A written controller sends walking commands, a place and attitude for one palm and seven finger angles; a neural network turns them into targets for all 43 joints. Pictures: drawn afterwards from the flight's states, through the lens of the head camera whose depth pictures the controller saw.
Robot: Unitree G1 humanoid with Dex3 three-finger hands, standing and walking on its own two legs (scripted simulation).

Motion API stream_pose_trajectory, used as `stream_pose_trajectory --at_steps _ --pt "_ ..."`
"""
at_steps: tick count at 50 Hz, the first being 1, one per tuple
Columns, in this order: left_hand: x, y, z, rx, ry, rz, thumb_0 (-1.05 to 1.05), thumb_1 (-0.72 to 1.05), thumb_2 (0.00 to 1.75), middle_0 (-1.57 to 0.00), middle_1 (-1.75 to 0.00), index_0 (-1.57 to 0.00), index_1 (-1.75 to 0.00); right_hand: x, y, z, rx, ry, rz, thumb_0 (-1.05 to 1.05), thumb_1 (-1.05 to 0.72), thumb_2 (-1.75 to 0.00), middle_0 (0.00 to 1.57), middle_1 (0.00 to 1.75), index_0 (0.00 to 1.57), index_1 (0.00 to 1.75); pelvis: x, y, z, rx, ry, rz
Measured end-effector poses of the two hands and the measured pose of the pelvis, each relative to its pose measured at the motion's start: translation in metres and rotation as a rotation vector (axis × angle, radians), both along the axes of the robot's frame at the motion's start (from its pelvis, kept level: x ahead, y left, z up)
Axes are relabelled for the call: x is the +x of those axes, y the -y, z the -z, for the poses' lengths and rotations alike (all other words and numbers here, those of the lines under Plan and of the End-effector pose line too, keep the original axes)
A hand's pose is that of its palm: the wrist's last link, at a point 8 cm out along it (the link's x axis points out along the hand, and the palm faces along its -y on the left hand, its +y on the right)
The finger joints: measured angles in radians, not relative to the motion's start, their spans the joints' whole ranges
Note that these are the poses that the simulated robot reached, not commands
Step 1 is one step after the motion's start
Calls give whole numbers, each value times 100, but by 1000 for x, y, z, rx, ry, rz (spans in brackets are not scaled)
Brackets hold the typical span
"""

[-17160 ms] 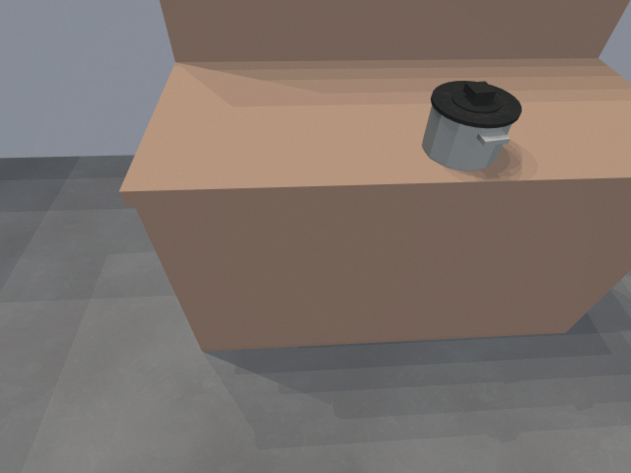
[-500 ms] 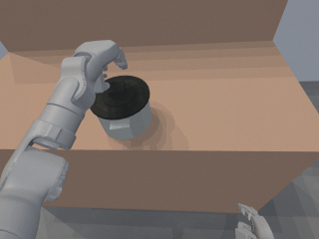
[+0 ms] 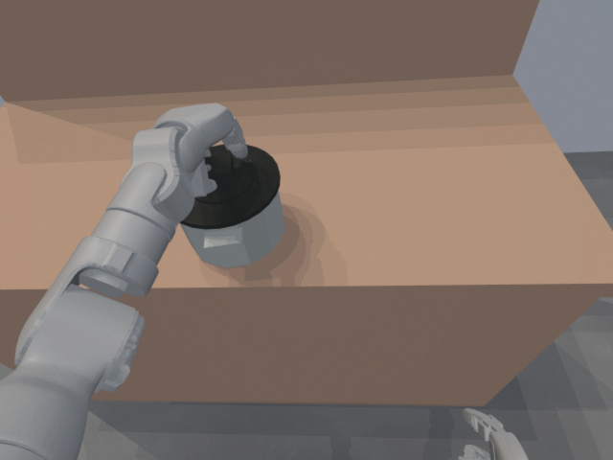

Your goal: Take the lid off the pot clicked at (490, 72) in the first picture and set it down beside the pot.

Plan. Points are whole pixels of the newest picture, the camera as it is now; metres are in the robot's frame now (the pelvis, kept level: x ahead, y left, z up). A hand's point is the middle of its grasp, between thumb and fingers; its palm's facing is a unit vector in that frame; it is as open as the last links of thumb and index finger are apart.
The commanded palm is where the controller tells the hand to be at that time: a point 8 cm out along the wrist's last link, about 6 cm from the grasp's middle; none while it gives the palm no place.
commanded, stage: lower the open fingers around the knob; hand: left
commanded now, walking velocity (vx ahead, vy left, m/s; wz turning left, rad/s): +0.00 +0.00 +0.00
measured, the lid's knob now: (217, 169) +0.48 +0.13 +0.13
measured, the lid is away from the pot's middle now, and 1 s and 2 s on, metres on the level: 0.00 0.00 0.00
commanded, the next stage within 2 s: close the fingers and squeeze the knob in 0.32 s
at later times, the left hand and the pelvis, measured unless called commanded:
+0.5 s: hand (207, 170) +0.45 +0.13 +0.15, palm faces -0.31 -0.07 -0.95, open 10.0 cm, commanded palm +0.44 +0.14 +0.21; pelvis +0.01 +0.00 +0.00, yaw +0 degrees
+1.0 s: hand (211, 172) +0.45 +0.13 +0.15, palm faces -0.31 -0.06 -0.95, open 8.6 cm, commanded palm +0.43 +0.14 +0.21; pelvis +0.01 +0.00 +0.00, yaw +0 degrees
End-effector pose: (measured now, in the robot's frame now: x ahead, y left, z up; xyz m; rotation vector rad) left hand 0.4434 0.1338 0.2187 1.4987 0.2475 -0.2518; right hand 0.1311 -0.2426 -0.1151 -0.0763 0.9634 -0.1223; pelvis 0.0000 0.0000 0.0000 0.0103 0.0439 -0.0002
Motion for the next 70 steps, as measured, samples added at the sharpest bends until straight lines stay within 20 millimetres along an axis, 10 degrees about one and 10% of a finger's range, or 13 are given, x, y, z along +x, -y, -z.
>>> stream_pose_trajectory --at_steps 23,44,70 --pt "2 -4 7 -15 2 -6 0 -35 161 -87 -10 -87 -9 0 11 -1 -6 -13 24 1 -91 -90 20 30 20 29 5 5 0 -2 -4 5" --pt "6 1 11 -9 -4 4 0 -2 111 -59 -74 -62 -75 9 1 1 11 -15 1 1 -91 -90 20 30 20 29 8 3 0 -2 -13 0" --pt "-2 1 12 -3 6 1 0 18 95 -57 -88 -73 -98 21 0 -2 13 9 -22 1 -91 -90 20 30 20 29 6 5 1 -4 -6 -8"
